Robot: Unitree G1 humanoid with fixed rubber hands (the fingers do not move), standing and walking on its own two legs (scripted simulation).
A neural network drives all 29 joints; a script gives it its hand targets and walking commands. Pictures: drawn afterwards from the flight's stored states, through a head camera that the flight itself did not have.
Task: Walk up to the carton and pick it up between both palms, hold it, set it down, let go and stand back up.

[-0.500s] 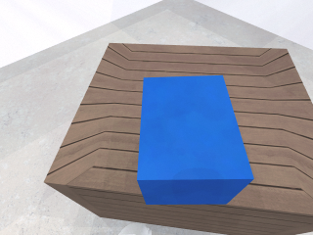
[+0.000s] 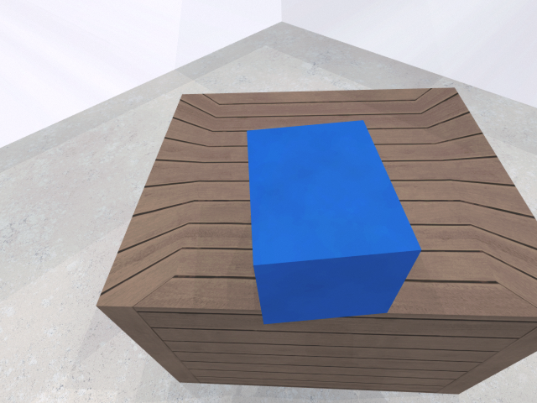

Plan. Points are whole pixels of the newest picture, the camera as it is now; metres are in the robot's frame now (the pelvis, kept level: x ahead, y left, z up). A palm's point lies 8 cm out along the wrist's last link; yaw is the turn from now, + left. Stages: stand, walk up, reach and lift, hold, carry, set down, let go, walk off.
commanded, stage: walk up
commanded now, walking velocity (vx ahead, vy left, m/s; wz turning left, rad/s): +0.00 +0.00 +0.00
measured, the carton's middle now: (315, 219) +0.44 -0.08 -0.02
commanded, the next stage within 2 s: none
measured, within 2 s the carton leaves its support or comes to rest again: neither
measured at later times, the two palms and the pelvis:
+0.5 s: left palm out of the picture -0.03 +0.22 -0.15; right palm out of the picture -0.05 -0.24 -0.13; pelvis -0.01 -0.01 +0.00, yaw -2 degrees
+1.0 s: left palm out of the picture +0.01 +0.09 -0.11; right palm out of the picture -0.02 -0.36 -0.15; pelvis -0.03 -0.13 +0.01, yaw +1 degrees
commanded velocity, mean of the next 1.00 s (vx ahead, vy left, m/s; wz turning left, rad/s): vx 0.00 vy -0.05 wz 0.00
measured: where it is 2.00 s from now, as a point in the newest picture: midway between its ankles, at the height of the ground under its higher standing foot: outside the picture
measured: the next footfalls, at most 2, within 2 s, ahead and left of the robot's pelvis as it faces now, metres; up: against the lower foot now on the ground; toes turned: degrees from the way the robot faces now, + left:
right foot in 0.74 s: +0.01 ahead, -0.23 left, +0.00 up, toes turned -2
left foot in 1.12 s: -0.04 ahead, -0.05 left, +0.00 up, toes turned +2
